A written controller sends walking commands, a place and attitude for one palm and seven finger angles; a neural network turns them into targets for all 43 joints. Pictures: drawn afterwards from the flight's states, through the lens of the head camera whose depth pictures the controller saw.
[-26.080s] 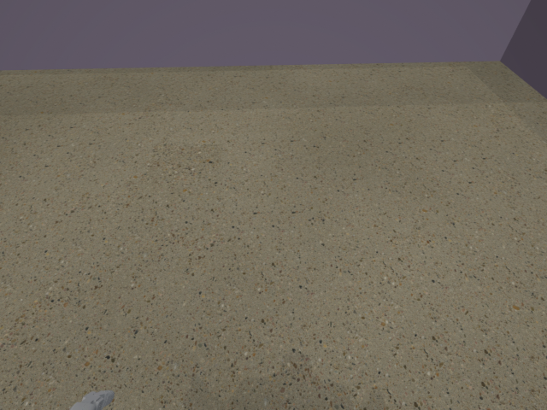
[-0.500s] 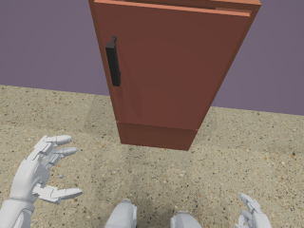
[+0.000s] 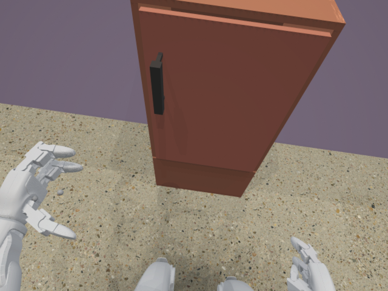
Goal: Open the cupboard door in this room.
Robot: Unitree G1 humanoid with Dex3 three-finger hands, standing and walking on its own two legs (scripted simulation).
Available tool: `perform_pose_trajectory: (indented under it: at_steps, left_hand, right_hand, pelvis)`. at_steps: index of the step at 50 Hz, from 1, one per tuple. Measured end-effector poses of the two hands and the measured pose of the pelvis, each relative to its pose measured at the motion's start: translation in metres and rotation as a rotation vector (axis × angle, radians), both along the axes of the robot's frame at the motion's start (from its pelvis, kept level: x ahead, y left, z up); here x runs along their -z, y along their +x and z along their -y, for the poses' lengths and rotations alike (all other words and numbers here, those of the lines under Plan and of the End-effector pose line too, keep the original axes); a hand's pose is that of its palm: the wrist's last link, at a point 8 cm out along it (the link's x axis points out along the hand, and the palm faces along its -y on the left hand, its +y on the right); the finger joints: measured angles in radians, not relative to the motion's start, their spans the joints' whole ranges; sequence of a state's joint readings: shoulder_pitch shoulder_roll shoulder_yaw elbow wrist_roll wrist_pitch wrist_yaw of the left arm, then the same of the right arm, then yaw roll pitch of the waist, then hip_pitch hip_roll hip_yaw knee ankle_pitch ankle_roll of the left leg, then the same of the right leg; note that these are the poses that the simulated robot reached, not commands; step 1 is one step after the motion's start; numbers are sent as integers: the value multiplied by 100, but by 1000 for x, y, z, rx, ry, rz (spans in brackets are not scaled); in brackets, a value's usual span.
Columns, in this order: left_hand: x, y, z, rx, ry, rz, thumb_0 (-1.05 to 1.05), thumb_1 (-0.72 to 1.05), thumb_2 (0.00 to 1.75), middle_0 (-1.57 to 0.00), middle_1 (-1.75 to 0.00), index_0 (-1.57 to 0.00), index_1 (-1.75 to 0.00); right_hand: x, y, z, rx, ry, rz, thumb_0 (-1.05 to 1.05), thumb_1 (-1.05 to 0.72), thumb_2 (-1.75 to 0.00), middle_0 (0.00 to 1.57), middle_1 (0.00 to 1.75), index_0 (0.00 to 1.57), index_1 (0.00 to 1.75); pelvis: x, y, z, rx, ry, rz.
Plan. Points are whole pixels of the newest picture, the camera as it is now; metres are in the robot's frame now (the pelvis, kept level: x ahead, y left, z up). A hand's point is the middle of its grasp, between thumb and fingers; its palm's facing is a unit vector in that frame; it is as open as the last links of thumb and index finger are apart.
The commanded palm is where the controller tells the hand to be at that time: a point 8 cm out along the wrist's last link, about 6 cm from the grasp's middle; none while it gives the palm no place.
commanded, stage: raise the hand with hooked fingers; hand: left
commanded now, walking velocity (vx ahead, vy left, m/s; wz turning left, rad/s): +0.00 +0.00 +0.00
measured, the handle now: (159, 84) +0.59 +0.14 +0.05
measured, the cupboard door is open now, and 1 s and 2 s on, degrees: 0 0 0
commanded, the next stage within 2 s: move the hooked fingers beside the handle in 0.56 s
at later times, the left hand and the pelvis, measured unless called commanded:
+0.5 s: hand (75, 181) +0.30 +0.25 +0.06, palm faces -0.08 -0.99 -0.07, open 14.0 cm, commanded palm +0.28 +0.30 +0.06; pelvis +0.01 -0.02 +0.00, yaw -1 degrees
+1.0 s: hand (85, 159) +0.34 +0.25 +0.06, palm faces -0.08 -1.00 -0.03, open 14.0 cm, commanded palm +0.33 +0.29 +0.06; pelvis +0.01 -0.03 -0.01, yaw -1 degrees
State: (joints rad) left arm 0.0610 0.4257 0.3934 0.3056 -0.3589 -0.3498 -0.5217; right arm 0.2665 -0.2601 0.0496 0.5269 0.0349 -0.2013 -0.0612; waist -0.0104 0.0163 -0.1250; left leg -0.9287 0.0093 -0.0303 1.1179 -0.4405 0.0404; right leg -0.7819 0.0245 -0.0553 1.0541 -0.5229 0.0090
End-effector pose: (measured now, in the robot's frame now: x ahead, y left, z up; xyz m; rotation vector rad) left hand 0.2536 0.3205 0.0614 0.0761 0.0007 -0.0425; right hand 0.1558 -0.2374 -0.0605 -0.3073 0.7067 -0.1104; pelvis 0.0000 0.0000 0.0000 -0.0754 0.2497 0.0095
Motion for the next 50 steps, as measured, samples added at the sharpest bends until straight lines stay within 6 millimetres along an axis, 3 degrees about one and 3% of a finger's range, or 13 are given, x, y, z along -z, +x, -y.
perform_pose_trajectory:
  at_steps: [5, 10, 29, 37, 50]
  left_hand:
    - [-2, 18, -10, 2, -9, -44, -1, -49, 30, -30, -120, -30, -119]
    - [0, 25, -2, 42, -22, -91, -1, -50, 30, -30, -120, -30, -119]
    - [-5, 23, 18, 10, -11, -40, -1, -50, 30, -30, -120, -30, -120]
    - [5, 23, 25, 14, -25, -61, -1, -50, 30, -30, -120, -30, -120]
    - [4, 74, 20, 39, -40, -30, -1, -50, 30, -30, -120, -30, -120]
  right_hand:
    - [4, -8, 9, 31, -3, -44, 2, -90, -90, 20, 30, 21, 30]
    - [3, -14, 19, 60, -2, -57, 2, -90, -90, 20, 30, 21, 30]
    - [9, -1, 32, 50, 28, -38, 2, -91, -90, 20, 30, 21, 30]
    - [12, 1, 38, 44, 21, -37, 2, -91, -90, 20, 30, 21, 30]
    - [24, -26, 46, 102, -10, -120, 2, -91, -90, 20, 30, 21, 30]
  pelvis:
    - [-2, 4, 2, 2, 3, -9]
    - [-5, 9, 3, 14, 9, -22]
    - [-2, 12, 21, 14, 25, -26]
    - [2, 10, 27, 9, 25, -24]
    - [8, 5, 25, 21, 19, -42]
